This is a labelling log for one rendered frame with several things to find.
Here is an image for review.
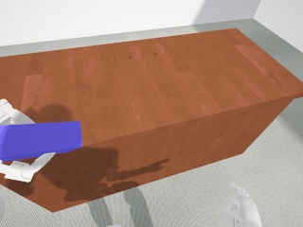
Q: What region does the right robot hand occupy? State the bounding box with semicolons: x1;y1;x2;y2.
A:
223;182;261;227

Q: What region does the table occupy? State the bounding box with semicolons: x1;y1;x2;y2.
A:
0;28;303;213

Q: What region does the sponge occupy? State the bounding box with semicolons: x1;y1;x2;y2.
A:
0;121;83;162

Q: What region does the left robot hand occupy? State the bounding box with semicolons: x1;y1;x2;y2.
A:
0;98;56;183

